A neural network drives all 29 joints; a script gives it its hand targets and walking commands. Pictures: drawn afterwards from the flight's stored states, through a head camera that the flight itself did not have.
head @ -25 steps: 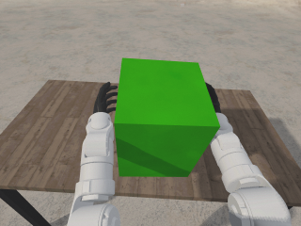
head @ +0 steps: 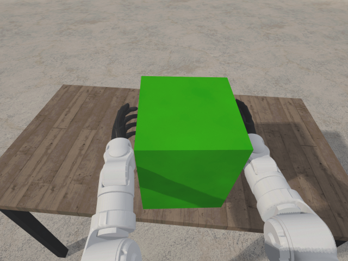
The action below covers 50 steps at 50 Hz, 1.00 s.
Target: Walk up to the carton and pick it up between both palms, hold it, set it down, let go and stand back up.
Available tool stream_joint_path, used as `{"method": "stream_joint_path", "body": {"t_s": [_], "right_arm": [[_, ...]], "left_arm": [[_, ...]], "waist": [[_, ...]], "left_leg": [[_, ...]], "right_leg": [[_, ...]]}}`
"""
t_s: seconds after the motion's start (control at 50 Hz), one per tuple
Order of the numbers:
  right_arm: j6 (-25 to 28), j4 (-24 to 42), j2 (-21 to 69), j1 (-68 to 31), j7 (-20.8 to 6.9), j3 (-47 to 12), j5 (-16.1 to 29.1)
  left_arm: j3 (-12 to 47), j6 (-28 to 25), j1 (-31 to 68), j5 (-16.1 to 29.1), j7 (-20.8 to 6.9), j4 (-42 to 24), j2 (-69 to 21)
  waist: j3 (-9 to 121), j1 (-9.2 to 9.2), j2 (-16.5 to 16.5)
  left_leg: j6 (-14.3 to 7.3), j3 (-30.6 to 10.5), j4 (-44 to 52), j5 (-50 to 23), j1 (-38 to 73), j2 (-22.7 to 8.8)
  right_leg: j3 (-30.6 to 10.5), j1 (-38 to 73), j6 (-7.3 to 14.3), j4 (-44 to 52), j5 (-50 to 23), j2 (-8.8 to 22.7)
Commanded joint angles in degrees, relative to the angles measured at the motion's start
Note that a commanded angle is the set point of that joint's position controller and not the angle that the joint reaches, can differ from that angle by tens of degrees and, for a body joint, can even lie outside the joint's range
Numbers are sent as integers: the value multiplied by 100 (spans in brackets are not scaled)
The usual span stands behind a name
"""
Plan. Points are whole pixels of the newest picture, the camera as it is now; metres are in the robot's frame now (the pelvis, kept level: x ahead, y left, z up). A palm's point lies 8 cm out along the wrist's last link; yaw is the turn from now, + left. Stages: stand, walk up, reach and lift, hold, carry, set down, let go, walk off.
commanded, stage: set down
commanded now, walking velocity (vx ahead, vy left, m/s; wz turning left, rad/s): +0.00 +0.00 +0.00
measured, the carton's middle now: (183, 145) +0.38 +0.03 +0.10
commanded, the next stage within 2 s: none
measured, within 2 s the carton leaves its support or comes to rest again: rests again in 1.28 s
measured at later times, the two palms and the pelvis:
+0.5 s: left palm (128, 144) +0.37 +0.17 +0.10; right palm (244, 135) +0.43 -0.12 +0.10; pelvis +0.00 +0.00 +0.00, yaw -2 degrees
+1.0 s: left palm (133, 152) +0.39 +0.16 +0.05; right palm (239, 137) +0.46 -0.12 +0.06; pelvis +0.01 -0.01 +0.00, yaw -2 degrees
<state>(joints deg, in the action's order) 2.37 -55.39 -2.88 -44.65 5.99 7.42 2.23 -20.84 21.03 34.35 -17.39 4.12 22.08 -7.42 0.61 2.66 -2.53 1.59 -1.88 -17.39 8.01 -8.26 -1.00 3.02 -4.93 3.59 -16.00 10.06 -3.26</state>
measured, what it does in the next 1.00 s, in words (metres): stands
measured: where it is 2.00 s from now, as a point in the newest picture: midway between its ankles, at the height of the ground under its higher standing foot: outside the picture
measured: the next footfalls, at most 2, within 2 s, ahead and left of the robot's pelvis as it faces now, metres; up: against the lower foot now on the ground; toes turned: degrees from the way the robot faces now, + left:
none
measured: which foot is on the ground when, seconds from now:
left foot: down 0.00-1.00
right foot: down 0.00-1.00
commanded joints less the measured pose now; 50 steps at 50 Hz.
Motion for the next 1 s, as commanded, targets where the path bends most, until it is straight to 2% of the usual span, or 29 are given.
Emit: {"method": "stream_joint_path", "body": {"t_s": [0.0, 0.04, 0.06, 0.08, 0.16, 0.2, 0.26, 0.28, 0.3, 0.32, 0.34, 0.36, 0.44, 0.46, 0.48, 0.5, 0.52, 0.58, 0.6, 0.62, 0.68, 0.7, 0.72, 0.78, 0.82, 0.84, 0.86, 0.9, 0.98], "right_arm": [[546, 1461, 2940, -4283, -777, -1042, -157], [562, 1345, 2848, -4269, -843, -1024, -182], [538, 1248, 2836, -4305, -855, -913, -271], [516, 1062, 2863, -4187, -878, -806, -354], [596, 900, 2865, -4233, -957, -732, -434], [635, 783, 2933, -4305, -1000, -628, -519], [747, 828, 2969, -4412, -1083, -636, -598], [750, 748, 2944, -4467, -1096, -605, -593], [742, 588, 2934, -4413, -1108, -524, -674], [762, 580, 2960, -4403, -1127, -510, -703], [757, 384, 2920, -4338, -1151, -399, -771], [796, 480, 2949, -4367, -1164, -396, -822], [778, 86, 2949, -4110, -1177, -123, -1008], [827, 88, 2984, -4143, -1184, -116, -1027], [893, 238, 2997, -4273, -1189, -225, -1006], [942, 218, 3006, -4321, -1178, -219, -1007], [989, 242, 2993, -4388, -1177, -283, -1008], [971, -3, 2933, -4292, -1203, -225, -1046], [955, -194, 2888, -4133, -1227, -151, -1076], [939, -276, 2857, -4066, -1256, -118, -1067], [1053, -69, 2892, -4255, -1258, -258, -1017], [1035, -266, 2896, -4169, -1262, -221, -1052], [1076, -183, 2896, -4238, -1263, -230, -1042], [1107, -227, 2797, -4231, -1288, -158, -1065], [1175, -91, 2819, -4352, -1294, -259, -1056], [1157, -200, 2813, -4283, -1285, -274, -1046], [1169, -200, 2819, -4283, -1288, -353, -994], [1151, -361, 2867, -4211, -1266, -402, -990], [1209, -416, 2915, -4183, -1240, -366, -1068]], "left_arm": [[2659, -555, 4310, 485, -448, -581, -2907], [2571, -607, 4254, 447, -349, -485, -2908], [2436, -605, 4216, 398, -349, -290, -2841], [2308, -635, 4283, 355, -354, -210, -2810], [2036, -700, 4118, 221, -356, 3, -2779], [2093, -859, 4466, 313, -301, -163, -2862], [2041, -1002, 4489, 305, -206, -33, -2897], [1962, -1032, 4513, 277, -187, 117, -2864], [1899, -1071, 4535, 273, -184, 228, -2819], [1827, -1118, 4517, 257, -179, 246, -2804], [1800, -1153, 4528, 204, -150, 282, -2835], [1745, -1171, 4506, 180, -139, 330, -2813], [1629, -1279, 4587, 122, -118, 339, -2837], [1674, -1339, 4672, 152, -83, 279, -2849], [1597, -1385, 4602, 158, -69, 335, -2817], [1657, -1446, 4633, 196, -50, 335, -2860], [1623, -1508, 4588, 214, -33, 424, -2864], [1475, -1610, 4490, 144, 2, 689, -2826], [1477, -1633, 4469, 135, 19, 622, -2841], [1427, -1625, 4374, 75, 46, 658, -2817], [1546, -1748, 4471, 240, 109, 490, -2889], [1513, -1790, 4536, 218, 132, 486, -2849], [1591, -1822, 4556, 269, 145, 453, -2913], [1605, -1870, 4506, 269, 183, 561, -2943], [1651, -1978, 4525, 355, 229, 536, -2988], [1674, -2010, 4531, 400, 236, 580, -2976], [1679, -2034, 4518, 402, 237, 581, -2943], [1668, -2051, 4476, 353, 236, 659, -3005], [1457, -2135, 4414, 319, 156, 855, -2963]], "waist": [[3334, -27, 387], [3407, 75, 374], [3198, 57, 198], [3094, 74, 259], [3143, 244, 198], [3383, 212, 176], [3667, 320, 122], [3628, 370, 118], [3583, 345, 69], [3567, 414, 68], [3531, 396, 125], [3574, 477, 104], [3639, 342, 138], [3699, 357, 172], [3872, 458, 3], [3956, 413, 42], [4019, 459, -47], [3780, 497, -141], [3753, 454, -102], [3706, 521, -44], [4370, 564, -96], [4278, 542, -50], [4433, 521, -27], [4449, 523, -6], [4796, 597, -69], [4774, 524, -105], [4776, 605, -44], [4784, 574, -86], [4653, 618, -253]], "left_leg": [[60, 431, -228, -2067, 1315, 29], [55, 443, -301, -2258, 1496, -4], [-17, 456, -224, -1988, 1342, 6], [-29, 492, -160, -1816, 1179, 12], [-78, 558, -139, -1943, 952, 40], [-37, 557, -93, -1875, 894, 18], [-63, 581, -173, -2095, 952, -23], [-84, 596, -140, -1940, 826, -9], [-107, 609, -101, -1787, 741, -28], [-129, 623, -67, -1687, 630, -19], [-101, 623, -23, -1612, 629, -44], [-109, 660, -64, -1686, 617, -44], [-62, 675, -12, -1667, 513, -33], [-35, 673, -45, -1784, 482, -34], [-87, 694, -80, -1892, 454, -42], [-63, 679, -124, -1980, 389, -27], [-81, 674, -141, -2043, 314, -37], [-109, 679, -93, -1819, 158, -50], [-72, 676, -74, -1843, 241, -80], [-58, 696, -105, -1968, 327, -88], [-85, 680, -257, -2292, 253, -73], [-61, 670, -238, -2233, 171, -84], [-24, 663, -282, -2311, 201, -98], [9, 653, -314, -2337, 197, -98], [12, 642, -430, -2593, 164, -102], [20, 626, -438, -2579, 110, -97], [18, 614, -449, -2568, 53, -94], [28, 598, -450, -2623, -61, -88], [-41, 583, -315, -2235, -572, -56]], "right_leg": [[246, 452, -534, -18, -2082, 193], [245, 241, -456, 63, -1908, 166], [206, 216, -491, 118, -1747, 195], [179, 271, -511, 93, -1709, 245], [145, 598, -539, -42, -2180, 260], [178, 492, -542, -49, -2035, 226], [159, 411, -519, -76, -2240, 228], [111, 423, -528, -54, -2166, 266], [83, 421, -531, -55, -2134, 303], [77, 429, -560, -92, -2147, 325], [103, 356, -538, -81, -1955, 300], [89, 404, -519, -79, -1978, 300], [69, 490, -553, -128, -2213, 339], [71, 476, -552, -156, -2342, 325], [45, 532, -582, -197, -2641, 325], [60, 571, -596, -260, -2912, 327], [50, 640, -609, -298, -3058, 319], [8, 552, -593, -261, -2754, 328], [28, 459, -565, -261, -2655, 303], [53, 372, -524, -238, -2507, 264], [31, 396, -547, -350, -2995, 265], [27, 408, -549, -368, -3060, 297], [54, 401, -544, -401, -3145, 274], [79, 241, -524, -370, -2963, 226], [82, 243, -534, -455, -3253, 213], [71, 270, -538, -486, -3391, 214], [49, 287, -544, -528, -3499, 241], [31, 417, -574, -593, -3850, 263], [-51, 706, -685, -725, -4268, 376]]}}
